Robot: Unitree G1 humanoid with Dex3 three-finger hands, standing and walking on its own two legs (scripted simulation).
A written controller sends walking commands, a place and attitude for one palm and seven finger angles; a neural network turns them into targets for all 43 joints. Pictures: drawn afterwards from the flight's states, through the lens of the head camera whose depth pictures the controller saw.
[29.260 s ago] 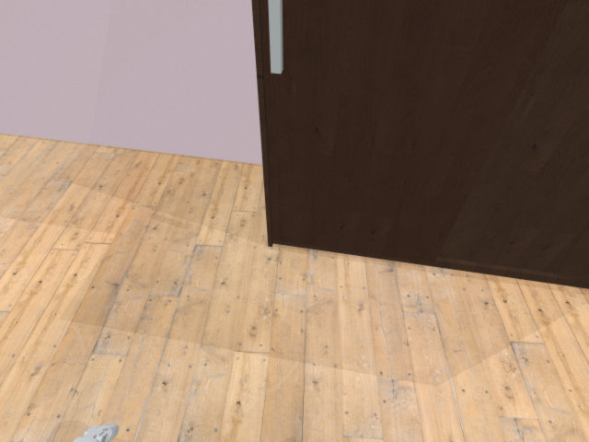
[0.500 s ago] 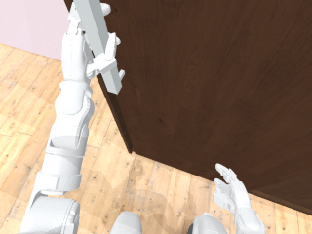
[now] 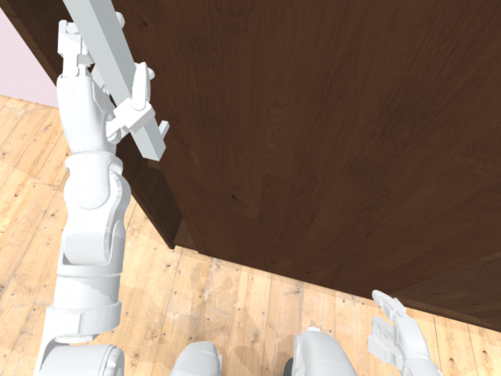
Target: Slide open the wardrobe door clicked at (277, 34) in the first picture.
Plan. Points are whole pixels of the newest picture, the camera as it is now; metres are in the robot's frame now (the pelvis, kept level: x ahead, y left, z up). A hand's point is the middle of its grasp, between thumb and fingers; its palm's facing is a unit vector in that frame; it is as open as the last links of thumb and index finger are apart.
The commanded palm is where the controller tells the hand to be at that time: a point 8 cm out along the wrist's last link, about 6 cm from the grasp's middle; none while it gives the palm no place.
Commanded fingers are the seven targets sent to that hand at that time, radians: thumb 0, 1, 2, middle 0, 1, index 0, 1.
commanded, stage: step sideways, sliding the door along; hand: left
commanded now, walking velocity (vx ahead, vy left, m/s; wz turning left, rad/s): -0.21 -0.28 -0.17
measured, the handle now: (126, 55) +0.42 +0.23 +0.21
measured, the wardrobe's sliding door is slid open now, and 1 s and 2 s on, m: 0.11 0.37 0.52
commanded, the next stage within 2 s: stop walking and hold the door there in 1.78 s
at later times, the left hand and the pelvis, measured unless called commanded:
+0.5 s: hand (248, 126) +0.36 +0.07 +0.19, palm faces +0.35 -0.94 -0.05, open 7.6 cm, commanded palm +0.32 +0.06 +0.18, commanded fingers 0.00 0.90 0.90 -0.45 -1.40 -0.45 -1.40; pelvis -0.03 -0.12 -0.01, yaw -2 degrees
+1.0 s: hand (373, 153) +0.35 -0.06 +0.19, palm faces +0.36 -0.93 -0.04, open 7.7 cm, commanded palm +0.31 -0.08 +0.18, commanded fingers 0.00 0.90 0.90 -0.45 -1.40 -0.45 -1.40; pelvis -0.06 -0.25 +0.00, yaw -3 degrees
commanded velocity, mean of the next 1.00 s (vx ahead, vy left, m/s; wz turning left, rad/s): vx -0.14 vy -0.29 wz -0.07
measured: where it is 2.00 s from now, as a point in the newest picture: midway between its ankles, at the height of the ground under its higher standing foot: outside the picture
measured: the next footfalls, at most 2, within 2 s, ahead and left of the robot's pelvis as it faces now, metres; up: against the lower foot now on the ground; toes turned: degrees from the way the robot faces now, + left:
right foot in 0.26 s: +0.05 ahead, -0.22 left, +0.00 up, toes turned -7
left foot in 0.50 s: +0.02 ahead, +0.01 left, +0.00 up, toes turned +5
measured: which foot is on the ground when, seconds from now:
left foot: down 0.00-0.28, up 0.30-0.48, down 0.50-0.90, up 0.92-1.00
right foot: up 0.00-0.24, down 0.26-0.50, up 0.52-0.86, down 0.88-1.00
